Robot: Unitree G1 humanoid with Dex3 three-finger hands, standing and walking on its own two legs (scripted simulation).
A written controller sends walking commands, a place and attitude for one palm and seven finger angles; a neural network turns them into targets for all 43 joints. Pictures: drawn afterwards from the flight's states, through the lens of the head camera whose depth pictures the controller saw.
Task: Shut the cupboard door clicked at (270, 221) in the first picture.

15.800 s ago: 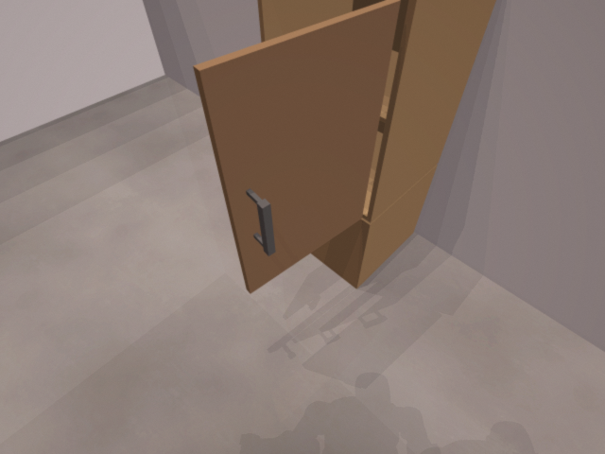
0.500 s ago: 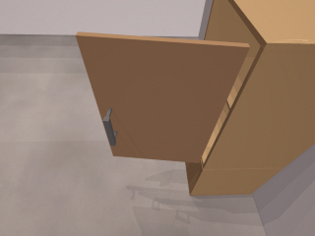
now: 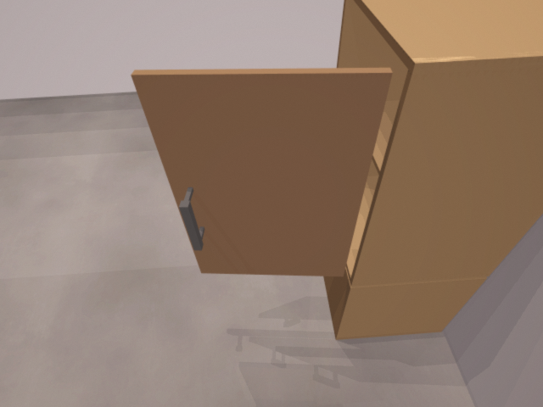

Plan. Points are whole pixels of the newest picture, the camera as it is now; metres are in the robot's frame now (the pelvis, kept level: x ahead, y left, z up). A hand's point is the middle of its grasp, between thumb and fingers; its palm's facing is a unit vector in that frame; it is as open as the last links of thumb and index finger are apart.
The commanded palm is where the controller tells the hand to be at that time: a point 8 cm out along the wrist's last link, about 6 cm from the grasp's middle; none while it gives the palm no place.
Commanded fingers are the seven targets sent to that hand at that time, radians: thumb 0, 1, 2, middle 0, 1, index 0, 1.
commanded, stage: come to a stop and stand still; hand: left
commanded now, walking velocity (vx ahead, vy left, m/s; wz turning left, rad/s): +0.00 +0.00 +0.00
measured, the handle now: (194, 220) +0.50 +0.21 -0.07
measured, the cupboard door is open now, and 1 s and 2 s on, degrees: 84 84 84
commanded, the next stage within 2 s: look again from close up in 0.64 s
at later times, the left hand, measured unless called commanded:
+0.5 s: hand out of the picture +0.01 +0.14 -0.17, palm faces +0.01 -0.98 -0.19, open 7.4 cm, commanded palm none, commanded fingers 0.00 0.90 0.90 -0.20 -0.30 -0.20 -0.30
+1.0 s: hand out of the picture +0.04 +0.13 -0.17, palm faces +0.03 -0.98 -0.21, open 7.4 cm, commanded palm none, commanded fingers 0.00 0.90 0.90 -0.20 -0.30 -0.20 -0.30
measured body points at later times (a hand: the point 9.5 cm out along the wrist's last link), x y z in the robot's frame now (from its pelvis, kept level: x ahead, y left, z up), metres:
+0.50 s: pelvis +0.02 -0.03 +0.00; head +0.03 -0.03 +0.45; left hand +0.01 +0.19 -0.15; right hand +0.01 -0.24 -0.16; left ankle +0.00 +0.08 -0.74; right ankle +0.01 -0.14 -0.74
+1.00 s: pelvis +0.04 -0.04 +0.01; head +0.05 -0.04 +0.45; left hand +0.04 +0.19 -0.15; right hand +0.05 -0.26 -0.16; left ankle +0.00 +0.08 -0.74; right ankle +0.01 -0.14 -0.74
